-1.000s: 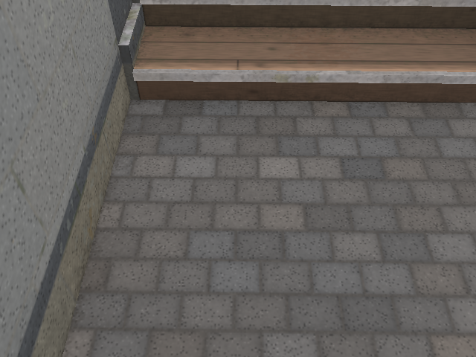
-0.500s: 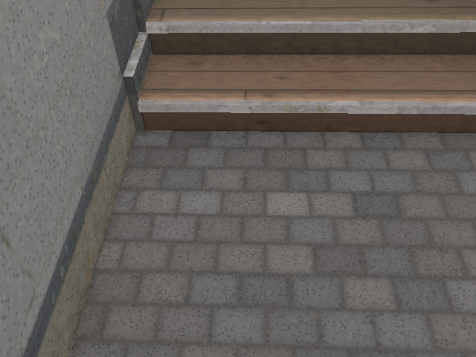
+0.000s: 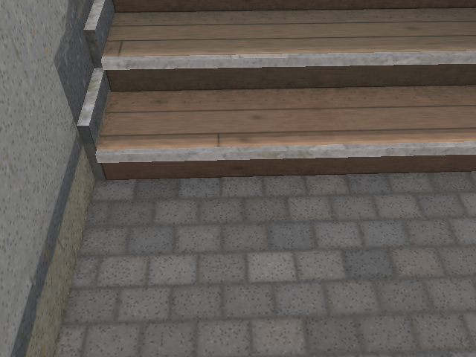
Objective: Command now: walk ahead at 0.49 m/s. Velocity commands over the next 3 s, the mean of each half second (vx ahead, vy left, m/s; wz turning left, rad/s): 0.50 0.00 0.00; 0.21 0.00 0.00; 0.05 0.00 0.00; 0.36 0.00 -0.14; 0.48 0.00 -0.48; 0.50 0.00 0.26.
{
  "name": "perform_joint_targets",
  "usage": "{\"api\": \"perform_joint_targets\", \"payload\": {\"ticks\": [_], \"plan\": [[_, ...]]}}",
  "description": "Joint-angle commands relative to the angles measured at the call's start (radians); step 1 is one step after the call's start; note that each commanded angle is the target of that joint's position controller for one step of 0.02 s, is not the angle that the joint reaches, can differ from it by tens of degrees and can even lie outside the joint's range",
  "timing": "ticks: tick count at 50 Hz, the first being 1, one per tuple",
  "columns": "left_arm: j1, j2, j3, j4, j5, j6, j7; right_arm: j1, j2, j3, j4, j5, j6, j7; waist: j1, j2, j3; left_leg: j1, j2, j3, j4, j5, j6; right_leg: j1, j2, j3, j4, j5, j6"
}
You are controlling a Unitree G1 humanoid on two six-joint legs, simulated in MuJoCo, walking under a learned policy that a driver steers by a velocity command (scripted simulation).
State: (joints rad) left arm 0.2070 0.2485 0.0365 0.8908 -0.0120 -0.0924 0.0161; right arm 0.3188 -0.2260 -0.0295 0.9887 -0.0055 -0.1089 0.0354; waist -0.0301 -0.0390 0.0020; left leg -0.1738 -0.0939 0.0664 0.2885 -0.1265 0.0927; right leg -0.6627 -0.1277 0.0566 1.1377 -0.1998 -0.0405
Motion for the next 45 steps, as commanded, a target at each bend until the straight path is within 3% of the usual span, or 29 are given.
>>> {"api": "perform_joint_targets", "payload": {"ticks": [1,5,10,12,13,14,15,16,17,18,19,20,22,24,27,30,33,35,37,38,39,40,41,42,43,44,45], "plan": [[0.034,0.046,0.014,-0.042,0.013,0.003,0.007,-0.041,-0.132,-0.021,-0.055,0.001,-0.018,-0.02,0.047,0.074,0.054,-0.107,0.28,-0.207,-0.205,0.071,0.171,-0.02,-0.042,0.001,-0.142,0.162,0.027],[-0.129,0.029,0.006,-0.084,0.003,-0.008,-0.006,0.041,-0.16,-0.026,-0.038,0.017,-0.005,-0.035,-0.013,0.076,0.054,-0.018,0.264,-0.159,-0.188,0.085,0.126,0.013,0.004,-0.038,-0.432,0.307,0.035],[-0.25,0.044,0.003,-0.134,-0.01,-0.017,-0.036,0.114,-0.17,-0.032,-0.004,0.027,0.017,-0.037,-0.048,0.091,0.081,0.146,0.328,-0.18,-0.115,0.06,0.112,0.009,0.033,-0.043,-0.582,0.216,0.016],[-0.225,0.066,0.01,-0.14,-0.01,-0.027,-0.046,0.104,-0.182,-0.038,-0.003,0.027,0.027,-0.04,-0.021,0.105,0.066,0.189,0.351,-0.194,-0.06,0.114,0.096,0.068,0.05,-0.052,-0.623,0.135,-0.012],[-0.169,0.085,0.02,-0.128,-0.009,-0.031,-0.048,0.084,-0.189,-0.039,-0.007,0.026,0.033,-0.04,0.017,0.115,0.036,0.19,0.344,-0.183,0.005,0.234,0.083,0.158,0.075,-0.074,-0.644,0.107,-0.03],[-0.038,0.121,0.042,-0.088,-0.008,-0.033,-0.045,0.066,-0.176,-0.034,-0.013,0.022,0.038,-0.04,0.084,0.106,-0.039,0.17,0.295,-0.142,0.161,0.397,0.059,0.331,0.109,-0.1,-0.666,0.101,-0.055],[0.168,0.195,0.069,-0.038,-0.001,-0.035,-0.037,0.056,-0.136,-0.016,-0.035,0.007,0.038,-0.039,0.161,0.048,-0.186,0.021,0.234,-0.084,0.438,0.352,0.024,0.629,0.011,0.008,-0.638,0.125,-0.113],[0.296,0.31,0.098,-0.012,0.014,-0.026,-0.035,0.16,-0.018,0.02,-0.053,0.003,0.015,-0.03,0.141,-0.206,-0.329,-0.406,0.061,-0.014,0.845,-0.046,-0.057,1.033,-0.237,0.446,-0.701,0.019,-0.272],[0.31,0.227,0.075,-0.008,0.012,-0.025,-0.039,0.16,-0.062,0.013,-0.036,0.021,-0.013,-0.024,0.149,-0.219,-0.391,-0.55,0.047,-0.17,1.007,-0.42,-0.046,1.072,-0.285,0.691,-0.834,-0.068,-0.305],[0.211,0.169,0.057,-0.026,0.012,-0.029,-0.038,0.068,-0.171,-0.015,-0.063,0.047,-0.028,-0.02,0.132,-0.16,-0.237,-0.632,0.105,-0.19,1.076,-0.356,-0.025,0.95,-0.245,0.534,-0.838,-0.037,-0.244],[0.109,0.135,0.044,-0.049,0.009,-0.027,-0.038,0.006,-0.18,-0.018,-0.079,0.046,-0.029,-0.024,0.099,-0.088,-0.159,-0.605,0.164,-0.159,1.045,-0.254,-0.02,0.8,-0.206,0.378,-0.853,0.063,-0.209],[0.041,0.1,0.032,-0.059,0.011,-0.027,-0.043,-0.025,-0.165,-0.022,-0.082,0.031,-0.022,-0.03,0.069,-0.028,-0.094,-0.559,0.199,-0.142,0.98,-0.185,-0.028,0.665,-0.162,0.277,-0.891,0.149,-0.192],[0.01,0.068,0.021,-0.045,0.021,-0.032,-0.052,-0.001,-0.122,-0.025,-0.078,0.02,0.01,-0.035,0.016,-0.041,-0.047,-0.443,0.232,-0.136,0.892,-0.118,-0.039,0.519,-0.103,0.163,-0.954,0.219,-0.169],[0.039,0.09,0.027,-0.019,0.021,-0.037,-0.051,0.014,-0.095,-0.025,-0.079,0.018,0.029,-0.037,-0.004,-0.032,-0.027,-0.433,0.231,-0.122,0.847,-0.081,-0.056,0.481,-0.084,0.095,-0.978,0.322,-0.183],[0.071,0.108,0.029,0.005,0.026,-0.026,-0.035,-0.086,-0.084,-0.025,-0.121,0.01,0.034,-0.04,0.008,-0.013,0.02,-0.468,0.219,-0.1,0.646,0.017,-0.083,0.481,-0.065,0.015,-0.972,0.517,-0.181],[0.098,0.133,0.029,0.021,0.025,-0.011,-0.021,-0.194,-0.054,-0.012,-0.15,0.007,0.03,-0.033,0.043,-0.03,0.018,-0.362,0.169,-0.051,0.409,0.149,-0.089,0.47,-0.024,-0.062,-0.944,0.624,-0.147],[0.13,0.141,0.029,0.053,0.017,0.002,-0.015,-0.242,-0.07,-0.01,-0.161,0.013,0.033,-0.026,0.063,-0.041,0.005,-0.326,0.148,-0.059,0.315,0.182,-0.08,0.542,-0.054,-0.042,-0.901,0.62,-0.15],[0.116,0.132,0.028,0.066,0.012,0.011,-0.01,-0.248,-0.092,-0.014,-0.166,0.008,0.029,-0.022,0.053,-0.048,-0.004,-0.312,0.142,-0.074,0.27,0.145,-0.055,0.595,-0.075,-0.019,-0.843,0.628,-0.14],[0.066,0.141,0.032,0.065,0.001,0.015,-0.004,-0.177,-0.127,-0.025,-0.147,-0.008,0.02,-0.024,-0.003,-0.059,-0.036,-0.204,0.131,-0.08,0.17,0.16,-0.023,0.617,-0.067,0.0,-0.758,0.597,-0.11],[0.082,0.129,0.029,0.066,0.005,0.014,-0.003,-0.12,-0.169,-0.04,-0.123,-0.018,0.015,-0.033,-0.018,-0.021,-0.079,-0.087,0.124,-0.072,0.113,0.296,-0.006,0.616,-0.008,-0.014,-0.668,0.573,-0.079],[0.113,0.109,0.02,0.06,0.026,0.009,-0.001,-0.05,-0.223,-0.05,-0.112,-0.032,0.014,-0.043,-0.022,0.065,-0.177,0.1,0.236,-0.175,0.167,0.677,0.032,0.535,0.058,-0.05,-0.513,0.373,-0.038],[0.285,-0.008,-0.013,0.102,0.035,0.007,-0.007,-0.036,-0.225,-0.045,-0.108,-0.046,0.027,-0.048,0.046,0.274,-0.284,0.353,0.43,-0.373,0.217,0.887,0.203,0.303,0.144,-0.071,-0.282,-0.105,0.021],[0.257,0.034,-0.008,0.113,0.025,0.016,-0.008,-0.012,-0.132,-0.022,-0.101,-0.035,0.038,-0.041,0.004,0.287,-0.323,0.33,0.474,-0.474,0.146,0.806,0.255,0.25,0.16,-0.02,-0.137,-0.485,0.056],[0.201,0.098,0.009,0.1,0.006,0.028,-0.009,-0.049,-0.117,-0.015,-0.104,-0.014,0.04,-0.036,0.005,0.221,-0.259,0.247,0.444,-0.442,0.104,0.557,0.22,0.2,0.128,0.011,-0.061,-0.516,0.061],[0.146,0.102,0.013,0.092,0.001,0.043,-0.001,-0.116,-0.126,-0.015,-0.116,-0.005,0.042,-0.036,0.019,0.145,-0.196,0.16,0.414,-0.41,0.067,0.368,0.179,0.174,0.098,0.006,-0.048,-0.468,0.069],[0.11,0.096,0.015,0.086,0.008,0.061,0.008,-0.179,-0.127,-0.013,-0.129,-0.004,0.044,-0.039,0.032,0.109,-0.132,0.048,0.388,-0.373,0.021,0.236,0.155,0.18,0.076,0.001,-0.091,-0.417,0.081],[0.107,0.082,0.015,0.086,0.013,0.078,0.018,-0.229,-0.128,-0.011,-0.136,-0.01,0.047,-0.044,0.057,0.122,-0.104,-0.047,0.357,-0.336,-0.016,0.126,0.127,0.236,0.054,0.005,-0.16,-0.359,0.089]]}}
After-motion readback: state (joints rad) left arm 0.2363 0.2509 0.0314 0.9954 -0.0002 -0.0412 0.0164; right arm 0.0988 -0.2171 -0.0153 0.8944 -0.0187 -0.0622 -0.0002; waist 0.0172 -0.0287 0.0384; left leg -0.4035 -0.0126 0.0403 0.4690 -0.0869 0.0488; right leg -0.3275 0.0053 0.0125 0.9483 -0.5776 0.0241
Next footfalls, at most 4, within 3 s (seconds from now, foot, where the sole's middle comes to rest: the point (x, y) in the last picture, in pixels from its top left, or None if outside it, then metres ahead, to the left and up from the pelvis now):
0.30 right None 0.34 -0.17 -0.78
0.76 left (227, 343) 0.56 0.04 -0.78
1.08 right None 0.49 -0.20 -0.78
2.10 right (309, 242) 0.89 -0.24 -0.78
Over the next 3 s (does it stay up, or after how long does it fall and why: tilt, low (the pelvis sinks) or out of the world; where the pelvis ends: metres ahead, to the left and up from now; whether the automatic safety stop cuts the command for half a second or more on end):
stays up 1.26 -0.18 0.14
